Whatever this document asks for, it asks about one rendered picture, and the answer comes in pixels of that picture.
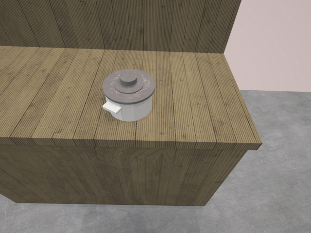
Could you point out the table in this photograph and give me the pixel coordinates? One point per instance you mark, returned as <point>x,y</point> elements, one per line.
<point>57,143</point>

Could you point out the knob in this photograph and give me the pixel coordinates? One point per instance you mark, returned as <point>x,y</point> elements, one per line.
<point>128,78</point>

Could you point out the pot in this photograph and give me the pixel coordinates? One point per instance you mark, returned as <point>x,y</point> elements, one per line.
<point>131,112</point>

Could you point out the lid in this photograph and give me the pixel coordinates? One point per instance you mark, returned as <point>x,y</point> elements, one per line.
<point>127,95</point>

